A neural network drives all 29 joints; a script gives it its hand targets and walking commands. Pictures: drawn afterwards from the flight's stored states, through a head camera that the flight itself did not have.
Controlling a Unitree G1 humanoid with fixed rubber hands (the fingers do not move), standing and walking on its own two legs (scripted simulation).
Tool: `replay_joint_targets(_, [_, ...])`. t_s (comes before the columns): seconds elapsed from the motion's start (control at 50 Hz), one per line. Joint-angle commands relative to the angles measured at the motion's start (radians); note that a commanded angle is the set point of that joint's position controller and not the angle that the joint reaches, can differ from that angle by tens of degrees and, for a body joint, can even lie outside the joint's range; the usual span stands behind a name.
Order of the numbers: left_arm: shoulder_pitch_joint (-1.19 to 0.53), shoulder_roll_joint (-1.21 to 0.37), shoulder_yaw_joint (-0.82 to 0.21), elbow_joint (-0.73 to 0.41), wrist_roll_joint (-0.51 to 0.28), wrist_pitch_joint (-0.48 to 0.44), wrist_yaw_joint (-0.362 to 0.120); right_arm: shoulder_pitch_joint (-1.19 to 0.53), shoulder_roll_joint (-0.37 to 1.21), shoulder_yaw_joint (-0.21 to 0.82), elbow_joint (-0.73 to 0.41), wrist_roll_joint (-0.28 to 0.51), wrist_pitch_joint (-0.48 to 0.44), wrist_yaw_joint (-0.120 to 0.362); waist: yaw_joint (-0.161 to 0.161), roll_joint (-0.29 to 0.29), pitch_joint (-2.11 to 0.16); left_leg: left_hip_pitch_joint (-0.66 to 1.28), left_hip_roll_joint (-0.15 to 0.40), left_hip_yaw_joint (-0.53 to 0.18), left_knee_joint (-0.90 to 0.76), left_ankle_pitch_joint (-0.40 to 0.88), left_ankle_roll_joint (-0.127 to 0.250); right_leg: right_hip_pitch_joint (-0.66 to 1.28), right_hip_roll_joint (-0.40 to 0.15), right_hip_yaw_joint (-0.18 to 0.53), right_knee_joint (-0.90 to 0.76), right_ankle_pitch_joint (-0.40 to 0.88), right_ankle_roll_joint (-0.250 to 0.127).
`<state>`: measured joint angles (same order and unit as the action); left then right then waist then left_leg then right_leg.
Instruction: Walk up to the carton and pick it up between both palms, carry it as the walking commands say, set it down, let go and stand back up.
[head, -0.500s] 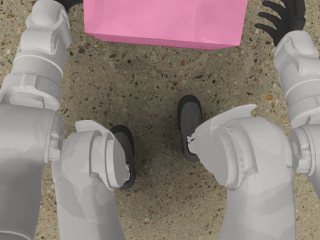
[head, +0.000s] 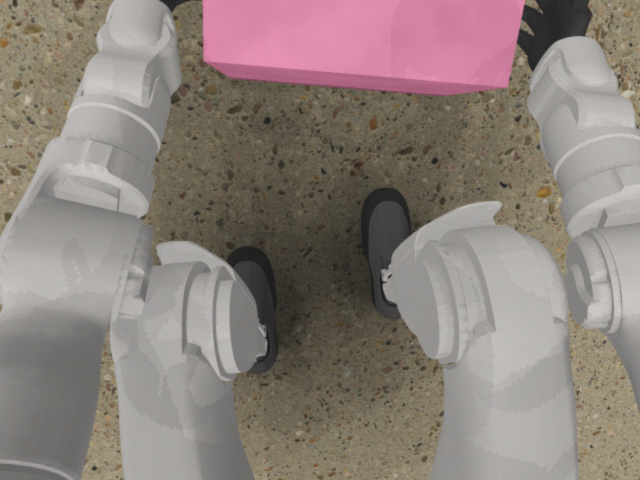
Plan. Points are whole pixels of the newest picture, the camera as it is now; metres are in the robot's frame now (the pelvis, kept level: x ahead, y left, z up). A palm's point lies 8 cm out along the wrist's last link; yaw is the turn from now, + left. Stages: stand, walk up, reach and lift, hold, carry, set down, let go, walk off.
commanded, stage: reach and lift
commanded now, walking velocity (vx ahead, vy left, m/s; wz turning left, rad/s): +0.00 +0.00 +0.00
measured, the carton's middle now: (354, 13) +0.52 -0.10 -0.28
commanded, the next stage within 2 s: none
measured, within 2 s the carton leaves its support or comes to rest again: leaves its support in 0.66 s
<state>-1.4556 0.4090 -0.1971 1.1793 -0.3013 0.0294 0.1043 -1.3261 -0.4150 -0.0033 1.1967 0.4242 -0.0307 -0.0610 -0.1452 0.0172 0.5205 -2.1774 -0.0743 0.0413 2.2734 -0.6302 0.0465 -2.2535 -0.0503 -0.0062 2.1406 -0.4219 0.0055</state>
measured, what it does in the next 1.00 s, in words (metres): stands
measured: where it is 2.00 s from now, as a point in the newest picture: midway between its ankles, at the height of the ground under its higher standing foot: (322, 302)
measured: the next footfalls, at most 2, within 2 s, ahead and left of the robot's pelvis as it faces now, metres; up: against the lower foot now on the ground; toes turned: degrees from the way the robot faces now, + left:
none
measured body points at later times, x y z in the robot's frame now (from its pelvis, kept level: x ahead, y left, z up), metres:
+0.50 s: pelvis -0.01 -0.01 -0.01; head +0.36 -0.02 +0.24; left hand +0.54 +0.09 -0.22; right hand +0.47 -0.28 -0.21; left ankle +0.10 +0.09 -0.33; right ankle +0.16 -0.13 -0.33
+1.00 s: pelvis -0.03 -0.01 +0.01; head +0.34 -0.05 +0.26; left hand +0.55 +0.10 -0.16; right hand +0.45 -0.26 -0.19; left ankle +0.10 +0.10 -0.33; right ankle +0.16 -0.13 -0.33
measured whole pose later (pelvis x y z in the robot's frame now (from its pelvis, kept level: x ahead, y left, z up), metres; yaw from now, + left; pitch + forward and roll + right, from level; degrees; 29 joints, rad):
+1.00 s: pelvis -0.03 -0.01 +0.01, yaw +1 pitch +28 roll -1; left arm -1.46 0.44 -0.17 1.10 -0.34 0.14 0.20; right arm -1.33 -0.34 0.01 1.09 0.45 0.10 -0.24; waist -0.14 0.06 0.53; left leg -2.13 -0.10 0.00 2.19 -0.54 -0.01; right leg -2.20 -0.02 -0.01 2.07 -0.35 -0.01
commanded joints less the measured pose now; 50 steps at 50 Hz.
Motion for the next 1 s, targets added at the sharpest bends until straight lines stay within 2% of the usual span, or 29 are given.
replay_joint_targets(0.0, [-0.367, -0.329, -0.058, -0.224, 0.01, -0.069, -0.071, -0.324, 0.43, 0.054, -0.143, 0.027, -0.048, 0.053, 0.019, 0.105, -1.351, 0.47, 0.004, -0.094, -0.247, 0.323, -0.031, 0.61, 0.036, 0.031, -0.085, 0.342, -0.008])
replay_joint_targets(0.02, [-0.416, -0.418, -0.09, -0.239, -0.016, -0.074, -0.079, -0.38, 0.468, 0.046, -0.166, 0.031, -0.055, 0.064, -0.018, 0.119, -1.357, 0.496, -0.005, -0.11, -0.246, 0.328, -0.027, 0.572, 0.045, 0.013, -0.068, 0.334, -0.014])
replay_joint_targets(0.04, [-0.405, -0.398, -0.068, -0.252, -0.001, -0.08, -0.082, -0.385, 0.492, 0.062, -0.148, 0.03, -0.051, 0.068, 0.018, 0.103, -1.358, 0.484, -0.008, -0.087, -0.225, 0.345, -0.031, 0.567, 0.044, 0.03, -0.075, 0.341, -0.005])
replay_joint_targets(0.08, [-0.46, -0.495, -0.106, -0.26, -0.002, -0.071, -0.099, -0.448, 0.532, 0.077, -0.172, 0.034, -0.054, 0.082, -0.016, 0.108, -1.363, 0.451, -0.012, -0.092, -0.226, 0.333, -0.039, 0.561, 0.055, 0.016, -0.062, 0.354, -0.009])
replay_joint_targets(0.1, [-0.445, -0.513, -0.108, -0.266, -0.003, -0.067, -0.109, -0.456, 0.571, 0.097, -0.183, 0.044, -0.048, 0.089, 0.012, 0.114, -1.368, 0.432, -0.008, -0.073, -0.232, 0.322, -0.033, 0.584, 0.055, 0.032, -0.085, 0.347, -0.012])
replay_joint_targets(0.16, [-0.453, -0.601, -0.119, -0.231, 0.003, -0.057, -0.126, -0.496, 0.622, 0.109, -0.172, 0.041, -0.041, 0.102, -0.008, 0.13, -1.339, 0.398, -0.014, -0.075, -0.246, 0.287, -0.035, 0.55, 0.066, 0.022, -0.081, 0.301, -0.018])
replay_joint_targets(0.18, [-0.482, -0.59, -0.096, -0.237, 0.023, -0.06, -0.129, -0.565, 0.626, 0.109, -0.201, 0.058, -0.041, 0.108, 0.032, 0.138, -1.33, 0.388, -0.018, -0.064, -0.237, 0.279, -0.038, 0.547, 0.064, 0.033, -0.086, 0.292, -0.012])
replay_joint_targets(0.26, [-0.518, -0.668, -0.116, -0.261, 0.024, -0.049, -0.151, -0.569, 0.679, 0.126, -0.147, 0.069, -0.034, 0.117, 0.004, 0.139, -1.336, 0.328, -0.02, -0.055, -0.224, 0.264, -0.032, 0.56, 0.072, 0.035, -0.091, 0.298, -0.022])
replay_joint_targets(0.28, [-0.509, -0.67, -0.106, -0.283, 0.022, -0.052, -0.147, -0.592, 0.677, 0.123, -0.182, 0.074, -0.044, 0.116, 0.017, 0.163, -1.374, 0.347, -0.022, -0.05, -0.235, 0.259, -0.032, 0.588, 0.077, 0.026, -0.087, 0.294, -0.02])
replay_joint_targets(0.3, [-0.504, -0.675, -0.097, -0.261, 0.029, -0.052, -0.151, -0.609, 0.697, 0.13, -0.174, 0.066, -0.035, 0.117, 0.012, 0.122, -1.357, 0.334, -0.027, -0.066, -0.226, 0.267, -0.023, 0.543, 0.089, 0.012, -0.069, 0.287, -0.017])
replay_joint_targets(0.38, [-0.538, -0.732, -0.134, -0.311, -0.009, -0.049, -0.158, -0.611, 0.702, 0.124, -0.17, 0.065, -0.042, 0.117, -0.042, 0.152, -1.422, 0.367, -0.024, -0.066, -0.235, 0.32, -0.029, 0.552, 0.072, 0.004, -0.072, 0.352, -0.027])
replay_joint_targets(0.42, [-0.556, -0.746, -0.118, -0.34, 0.008, -0.049, -0.157, -0.614, 0.711, 0.117, -0.175, 0.068, -0.043, 0.116, -0.005, 0.193, -1.412, 0.364, -0.03, -0.053, -0.233, 0.284, -0.038, 0.571, 0.08, 0.021, -0.085, 0.314, -0.033])
replay_joint_targets(0.46, [-0.546, -0.746, -0.139, -0.358, -0.017, -0.053, -0.159, -0.607, 0.709, 0.143, -0.2, 0.072, -0.041, 0.114, -0.044, 0.163, -1.47, 0.393, -0.028, -0.069, -0.239, 0.315, -0.03, 0.584, 0.076, -0.001, -0.069, 0.359, -0.029])
replay_joint_targets(0.54, [-0.537, -0.72, -0.121, -0.391, -0.013, -0.047, -0.155, -0.614, 0.721, 0.176, -0.284, 0.095, -0.033, 0.108, -0.022, 0.148, -1.567, 0.405, -0.037, -0.049, -0.223, 0.321, -0.03, 0.694, 0.086, 0.02, -0.1, 0.376, -0.02])
replay_joint_targets(0.58, [-0.606, -0.741, -0.158, -0.511, -0.066, -0.049, -0.151, -0.63, 0.712, 0.179, -0.338, 0.101, -0.027, 0.101, -0.057, 0.136, -1.702, 0.474, -0.053, -0.047, -0.225, 0.312, -0.033, 0.804, 0.084, 0.016, -0.108, 0.394, -0.022])
replay_joint_targets(0.6, [-0.61, -0.732, -0.168, -0.549, -0.059, -0.042, -0.147, -0.627, 0.739, 0.185, -0.364, 0.109, -0.018, 0.096, -0.046, 0.142, -1.737, 0.482, -0.054, -0.057, -0.233, 0.344, -0.029, 0.816, 0.092, 0.008, -0.089, 0.432, -0.026])
replay_joint_targets(0.62, [-0.601, -0.74, -0.187, -0.544, -0.085, -0.041, -0.143, -0.617, 0.734, 0.19, -0.401, 0.11, -0.017, 0.091, -0.085, 0.128, -1.794, 0.546, -0.058, -0.068, -0.229, 0.371, -0.026, 0.84, 0.094, -0.002, -0.097, 0.463, -0.021])
replay_joint_targets(0.68, [-0.555, -0.761, -0.167, -0.486, -0.049, -0.009, -0.14, -0.647, 0.699, 0.199, -0.417, 0.107, 0.004, 0.087, -0.069, 0.175, -1.745, 0.5, -0.053, -0.036, -0.243, 0.289, -0.033, 0.828, 0.088, 0.017, -0.126, 0.388, -0.024])
replay_joint_targets(0.7, [-0.577, -0.766, -0.175, -0.543, -0.042, -0.004, -0.139, -0.711, 0.71, 0.224, -0.495, 0.124, 0.006, 0.084, -0.033, 0.176, -1.806, 0.525, -0.067, -0.034, -0.237, 0.314, -0.028, 0.831, 0.099, 0.014, -0.123, 0.395, -0.023])
replay_joint_targets(0.72, [-0.573, -0.765, -0.143, -0.429, -0.035, -0.001, -0.148, -0.67, 0.707, 0.201, -0.406, 0.081, 0.019, 0.088, -0.057, 0.125, -1.646, 0.424, -0.058, -0.029, -0.252, 0.181, -0.026, 0.827, 0.085, 0.021, -0.16, 0.279, -0.018])
replay_joint_targets(0.74, [-0.622, -0.751, -0.166, -0.543, -0.067, 0.001, -0.151, -0.742, 0.708, 0.223, -0.535, 0.086, 0.018, 0.082, -0.058, 0.113, -1.786, 0.467, -0.059, -0.038, -0.248, 0.244, -0.024, 0.878, 0.092, 0.012, -0.145, 0.335, -0.018])
replay_joint_targets(0.76, [-0.607, -0.752, -0.144, -0.44, -0.047, 0.003, -0.155, -0.733, 0.697, 0.226, -0.496, 0.084, 0.022, 0.081, -0.05, 0.115, -1.704, 0.416, -0.056, -0.033, -0.255, 0.196, -0.023, 0.866, 0.096, 0.01, -0.143, 0.291, -0.017])
replay_joint_targets(0.78, [-0.65, -0.763, -0.148, -0.493, -0.041, 0.0, -0.155, -0.764, 0.724, 0.219, -0.514, 0.094, 0.024, 0.079, -0.027, 0.119, -1.732, 0.398, -0.058, -0.02, -0.262, 0.167, -0.016, 0.921, 0.096, 0.026, -0.164, 0.28, -0.014])
replay_joint_targets(0.8, [-0.622, -0.75, -0.146, -0.509, -0.059, 0.007, -0.154, -0.782, 0.746, 0.239, -0.594, 0.101, 0.027, 0.078, -0.031, 0.078, -1.849, 0.478, -0.059, -0.024, -0.271, 0.239, -0.005, 0.978, 0.096, 0.002, -0.168, 0.353, -0.002])
replay_joint_targets(0.82, [-0.645, -0.792, -0.154, -0.515, -0.076, 0.013, -0.158, -0.784, 0.725, 0.229, -0.614, 0.083, 0.034, 0.073, -0.08, 0.059, -1.883, 0.481, -0.066, -0.028, -0.26, 0.229, -0.016, 1.023, 0.104, 0.001, -0.171, 0.356, -0.005])
replay_joint_targets(0.88, [-0.685, -0.806, -0.171, -0.524, -0.091, 0.019, -0.162, -0.778, 0.735, 0.212, -0.595, 0.06, 0.055, 0.064, -0.105, 0.088, -1.881, 0.466, -0.071, -0.016, -0.277, 0.177, -0.019, 1.029, 0.097, -0.005, -0.186, 0.319, -0.006])
replay_joint_targets(0.9, [-0.699, -0.77, -0.141, -0.545, -0.074, 0.021, -0.159, -0.818, 0.741, 0.214, -0.624, 0.07, 0.055, 0.07, -0.058, 0.128, -1.846, 0.48, -0.07, -0.009, -0.283, 0.16, -0.016, 0.993, 0.092, 0.012, -0.206, 0.269, -0.008])
replay_joint_targets(0.94, [-0.713, -0.851, -0.169, -0.551, -0.086, 0.032, -0.168, -0.798, 0.722, 0.19, -0.637, 0.035, 0.062, 0.07, -0.118, 0.131, -1.925, 0.535, -0.081, -0.019, -0.288, 0.17, -0.026, 0.986, 0.093, -0.019, -0.204, 0.277, -0.019])
replay_joint_targets(0.98, [-0.651, -0.838, -0.124, -0.488, -0.066, 0.046, -0.168, -0.835, 0.747, 0.221, -0.688, 0.034, 0.079, 0.077, -0.075, 0.07, -1.967, 0.573, -0.086, -0.019, -0.297, 0.174, -0.01, 1.023, 0.096, -0.033, -0.217, 0.261, -0.003])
